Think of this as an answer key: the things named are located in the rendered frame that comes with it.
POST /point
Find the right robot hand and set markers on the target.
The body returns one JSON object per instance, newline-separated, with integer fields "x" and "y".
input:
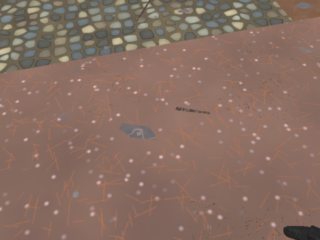
{"x": 302, "y": 232}

